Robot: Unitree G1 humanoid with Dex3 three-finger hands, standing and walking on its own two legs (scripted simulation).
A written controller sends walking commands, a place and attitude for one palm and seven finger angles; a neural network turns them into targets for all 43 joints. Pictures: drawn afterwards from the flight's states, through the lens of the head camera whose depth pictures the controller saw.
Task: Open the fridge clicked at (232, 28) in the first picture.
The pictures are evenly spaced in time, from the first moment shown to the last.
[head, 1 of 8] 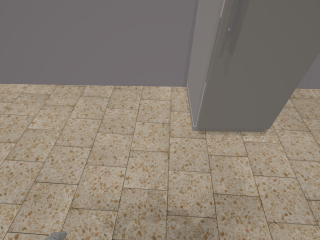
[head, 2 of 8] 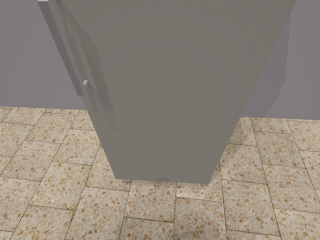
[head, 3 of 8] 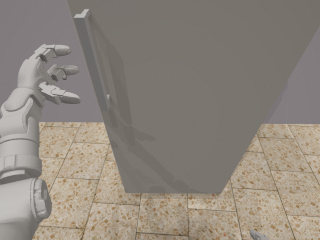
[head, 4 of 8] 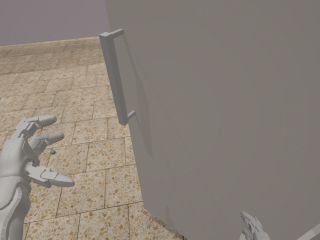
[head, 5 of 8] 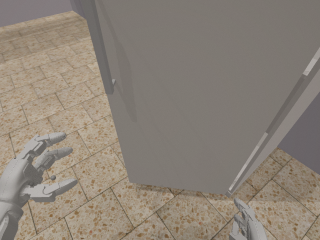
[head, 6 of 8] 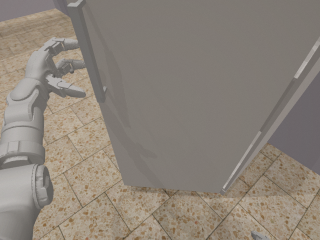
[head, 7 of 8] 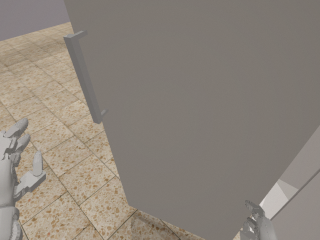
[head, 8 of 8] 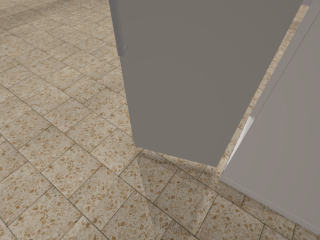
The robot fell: no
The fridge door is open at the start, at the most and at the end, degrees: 0 109 107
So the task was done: yes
